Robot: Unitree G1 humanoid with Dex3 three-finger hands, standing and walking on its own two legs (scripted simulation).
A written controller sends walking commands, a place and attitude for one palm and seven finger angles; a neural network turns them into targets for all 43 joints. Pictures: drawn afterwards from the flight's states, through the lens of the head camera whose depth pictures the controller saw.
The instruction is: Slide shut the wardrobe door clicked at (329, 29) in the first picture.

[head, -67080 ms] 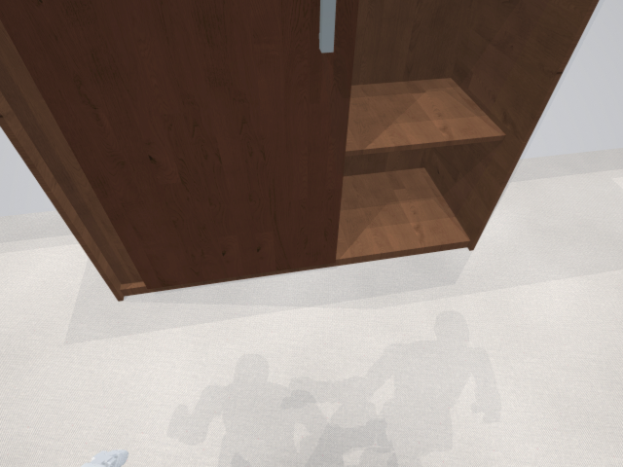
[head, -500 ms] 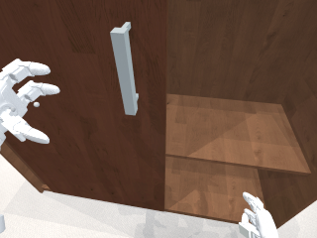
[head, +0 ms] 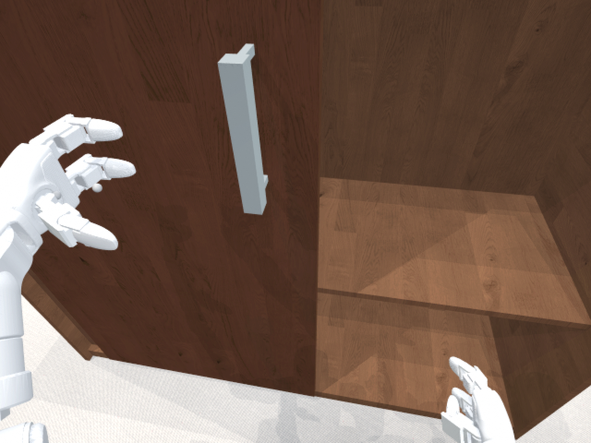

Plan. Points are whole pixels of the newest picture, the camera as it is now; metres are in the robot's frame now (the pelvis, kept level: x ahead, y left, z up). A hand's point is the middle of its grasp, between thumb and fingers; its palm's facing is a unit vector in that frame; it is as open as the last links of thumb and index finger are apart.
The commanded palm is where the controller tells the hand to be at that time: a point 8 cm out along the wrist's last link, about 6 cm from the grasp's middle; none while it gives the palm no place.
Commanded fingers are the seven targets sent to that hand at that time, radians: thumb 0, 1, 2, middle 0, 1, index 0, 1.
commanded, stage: move the hooked fingers beside the handle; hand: left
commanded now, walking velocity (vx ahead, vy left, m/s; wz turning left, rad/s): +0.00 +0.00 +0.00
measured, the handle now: (251, 135) +0.43 +0.11 +0.24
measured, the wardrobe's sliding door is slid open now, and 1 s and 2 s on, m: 0.60 0.60 0.60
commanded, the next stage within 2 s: none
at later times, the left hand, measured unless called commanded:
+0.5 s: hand (149, 164) +0.33 +0.21 +0.25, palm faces -0.03 -1.00 -0.07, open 14.0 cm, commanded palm +0.31 +0.27 +0.25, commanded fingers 0.00 -0.50 0.30 -0.30 -1.20 -0.30 -1.20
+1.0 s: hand (175, 155) +0.37 +0.19 +0.24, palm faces -0.01 -1.00 -0.06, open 14.0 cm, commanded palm +0.34 +0.24 +0.24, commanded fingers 0.00 -0.50 0.30 -0.30 -1.20 -0.30 -1.20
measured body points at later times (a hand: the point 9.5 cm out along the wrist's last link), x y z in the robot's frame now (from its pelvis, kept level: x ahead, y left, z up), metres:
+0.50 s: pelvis +0.01 +0.00 +0.00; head -0.02 -0.02 +0.45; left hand +0.33 +0.27 +0.25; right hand +0.21 -0.23 -0.08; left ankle -0.02 +0.13 -0.74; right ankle +0.02 -0.12 -0.74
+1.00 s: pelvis +0.01 -0.01 +0.00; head -0.01 -0.03 +0.45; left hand +0.36 +0.25 +0.25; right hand +0.20 -0.25 -0.08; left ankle -0.02 +0.12 -0.74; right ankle +0.02 -0.12 -0.74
